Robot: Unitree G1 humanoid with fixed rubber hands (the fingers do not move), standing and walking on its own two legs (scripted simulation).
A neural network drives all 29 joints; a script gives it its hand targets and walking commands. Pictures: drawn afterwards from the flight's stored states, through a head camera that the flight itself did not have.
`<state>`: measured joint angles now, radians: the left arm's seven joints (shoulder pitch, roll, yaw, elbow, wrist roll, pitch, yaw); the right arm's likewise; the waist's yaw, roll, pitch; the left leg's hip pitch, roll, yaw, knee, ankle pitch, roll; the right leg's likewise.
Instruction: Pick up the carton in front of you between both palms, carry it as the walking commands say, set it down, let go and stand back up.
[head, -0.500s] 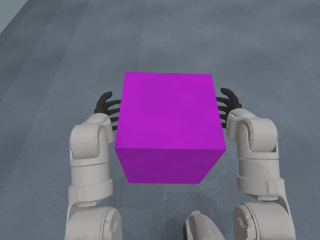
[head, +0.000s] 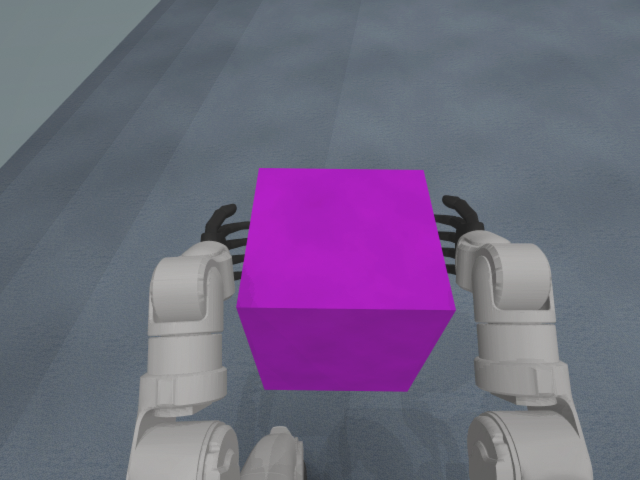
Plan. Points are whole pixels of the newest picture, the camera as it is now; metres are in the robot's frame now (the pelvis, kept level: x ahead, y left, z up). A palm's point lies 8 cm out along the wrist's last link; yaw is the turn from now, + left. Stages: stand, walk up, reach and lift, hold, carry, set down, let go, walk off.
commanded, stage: carry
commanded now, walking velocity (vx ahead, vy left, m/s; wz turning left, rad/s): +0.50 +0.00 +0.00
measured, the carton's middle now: (338, 287) +0.36 +0.02 +0.01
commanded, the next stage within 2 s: none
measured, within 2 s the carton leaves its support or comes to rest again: neither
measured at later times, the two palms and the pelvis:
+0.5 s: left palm (252, 92) +0.67 +0.16 +0.12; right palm (435, 88) +0.66 -0.13 +0.12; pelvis +0.31 +0.03 +0.01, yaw -1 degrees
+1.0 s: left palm (270, 32) +0.90 +0.16 +0.11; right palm (417, 28) +0.91 -0.14 +0.11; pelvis +0.64 +0.01 +0.01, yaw +1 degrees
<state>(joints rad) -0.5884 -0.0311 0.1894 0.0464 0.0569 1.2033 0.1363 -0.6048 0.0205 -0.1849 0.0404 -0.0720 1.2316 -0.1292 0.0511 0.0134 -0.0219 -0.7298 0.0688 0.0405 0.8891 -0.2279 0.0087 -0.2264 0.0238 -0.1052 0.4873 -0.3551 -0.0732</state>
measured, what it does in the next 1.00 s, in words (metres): walks ahead: left foot, then right foot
